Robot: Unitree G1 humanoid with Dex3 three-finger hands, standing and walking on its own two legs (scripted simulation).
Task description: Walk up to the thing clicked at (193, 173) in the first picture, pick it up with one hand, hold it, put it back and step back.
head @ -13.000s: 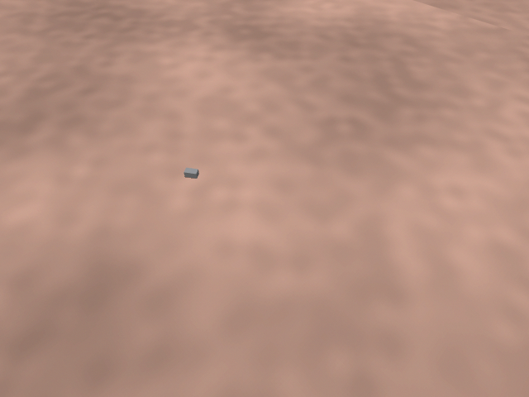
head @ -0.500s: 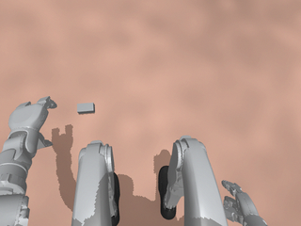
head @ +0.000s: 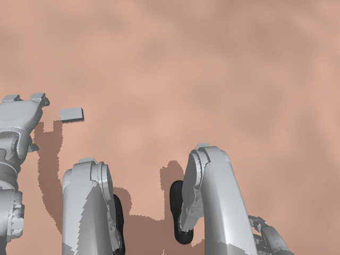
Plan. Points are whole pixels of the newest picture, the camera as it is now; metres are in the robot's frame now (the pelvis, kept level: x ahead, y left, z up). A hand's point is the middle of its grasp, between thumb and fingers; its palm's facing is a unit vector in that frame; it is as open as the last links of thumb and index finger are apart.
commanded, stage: rise first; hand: left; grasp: from above
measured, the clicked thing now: (72, 115) +0.49 +0.23 -0.35
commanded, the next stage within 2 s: none
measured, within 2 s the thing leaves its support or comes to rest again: neither
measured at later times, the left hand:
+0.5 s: hand (38, 122) +0.43 +0.28 -0.21, palm faces -0.48 -0.07 -0.87, open 12.4 cm
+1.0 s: hand (43, 119) +0.45 +0.28 -0.22, palm faces -0.46 -0.06 -0.89, open 12.6 cm
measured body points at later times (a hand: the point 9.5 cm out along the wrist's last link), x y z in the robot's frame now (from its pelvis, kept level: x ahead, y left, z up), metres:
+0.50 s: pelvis +0.01 -0.01 -0.02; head +0.26 +0.04 +0.35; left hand +0.45 +0.28 -0.16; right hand +0.07 -0.29 -0.14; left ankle +0.08 +0.11 -0.33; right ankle +0.10 -0.12 -0.33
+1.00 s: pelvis +0.01 +0.00 -0.03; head +0.26 +0.05 +0.33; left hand +0.47 +0.28 -0.17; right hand +0.06 -0.29 -0.14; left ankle +0.08 +0.11 -0.33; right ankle +0.10 -0.12 -0.33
